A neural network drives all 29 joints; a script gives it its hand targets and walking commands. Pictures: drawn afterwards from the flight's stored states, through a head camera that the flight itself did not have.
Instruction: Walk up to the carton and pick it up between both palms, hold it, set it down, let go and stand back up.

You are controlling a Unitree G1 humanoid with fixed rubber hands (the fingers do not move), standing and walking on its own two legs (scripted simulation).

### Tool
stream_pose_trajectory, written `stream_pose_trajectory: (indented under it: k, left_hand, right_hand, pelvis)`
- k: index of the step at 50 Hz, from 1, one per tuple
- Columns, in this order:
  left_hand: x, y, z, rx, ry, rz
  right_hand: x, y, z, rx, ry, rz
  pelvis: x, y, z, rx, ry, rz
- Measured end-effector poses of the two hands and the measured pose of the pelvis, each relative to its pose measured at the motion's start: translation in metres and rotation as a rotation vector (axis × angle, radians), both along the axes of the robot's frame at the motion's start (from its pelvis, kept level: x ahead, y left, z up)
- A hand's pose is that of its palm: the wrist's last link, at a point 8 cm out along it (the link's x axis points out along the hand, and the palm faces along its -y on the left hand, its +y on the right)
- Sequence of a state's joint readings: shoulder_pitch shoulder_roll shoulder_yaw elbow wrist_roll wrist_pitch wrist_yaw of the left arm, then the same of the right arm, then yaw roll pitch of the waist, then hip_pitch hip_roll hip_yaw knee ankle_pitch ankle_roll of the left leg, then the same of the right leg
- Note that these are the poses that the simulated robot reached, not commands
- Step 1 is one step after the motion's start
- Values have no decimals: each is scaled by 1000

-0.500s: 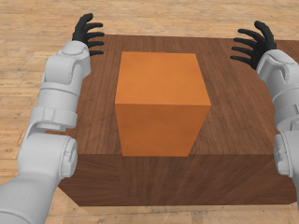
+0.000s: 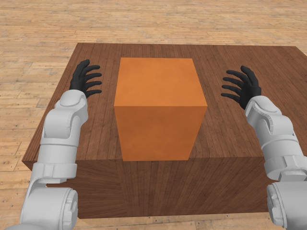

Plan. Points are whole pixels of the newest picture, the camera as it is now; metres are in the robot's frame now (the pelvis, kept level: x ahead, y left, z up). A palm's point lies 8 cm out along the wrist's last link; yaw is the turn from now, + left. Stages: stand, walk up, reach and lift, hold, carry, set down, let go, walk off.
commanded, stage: set down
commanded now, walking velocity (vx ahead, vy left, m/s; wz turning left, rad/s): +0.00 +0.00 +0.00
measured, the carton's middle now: (156, 111) +0.44 +0.00 +0.06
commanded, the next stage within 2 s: none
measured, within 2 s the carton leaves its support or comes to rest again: neither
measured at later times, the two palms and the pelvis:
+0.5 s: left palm (79, 128) +0.31 +0.18 +0.12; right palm (249, 133) +0.32 -0.23 +0.11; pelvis +0.00 +0.00 +0.00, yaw +0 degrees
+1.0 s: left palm (77, 159) +0.26 +0.19 +0.07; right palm (248, 167) +0.26 -0.23 +0.06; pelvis +0.02 +0.00 +0.00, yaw -1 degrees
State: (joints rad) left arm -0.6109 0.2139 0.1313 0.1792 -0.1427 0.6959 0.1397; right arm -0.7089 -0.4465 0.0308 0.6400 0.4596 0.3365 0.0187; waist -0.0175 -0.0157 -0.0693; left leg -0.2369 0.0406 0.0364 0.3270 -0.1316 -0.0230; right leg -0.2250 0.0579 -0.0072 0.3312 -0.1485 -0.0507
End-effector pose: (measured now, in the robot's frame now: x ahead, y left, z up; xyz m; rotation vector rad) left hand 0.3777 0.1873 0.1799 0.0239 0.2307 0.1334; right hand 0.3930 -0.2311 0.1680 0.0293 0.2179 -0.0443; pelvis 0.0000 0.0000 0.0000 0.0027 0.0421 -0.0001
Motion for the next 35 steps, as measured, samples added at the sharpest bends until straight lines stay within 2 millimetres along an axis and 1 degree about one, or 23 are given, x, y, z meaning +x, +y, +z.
stream_pose_trajectory:
  k: [8,18,25,35]
  left_hand:
    - [-19,-4,-13,-9,-1,-1]
    - [-46,-4,-39,-21,10,11]
    - [-65,-4,-56,-25,17,15]
    - [-86,-4,-75,-25,20,20]
  right_hand:
    - [-23,-3,-14,0,-4,-6]
    - [-52,0,-40,1,-2,-6]
    - [-72,0,-56,1,-5,-16]
    - [-100,-2,-76,-8,-4,-29]
  pelvis:
    - [-2,-2,0,3,-28,-5]
    - [-2,-4,1,6,-53,-8]
    - [0,-3,2,8,-64,-8]
    - [8,-2,2,9,-75,-14]
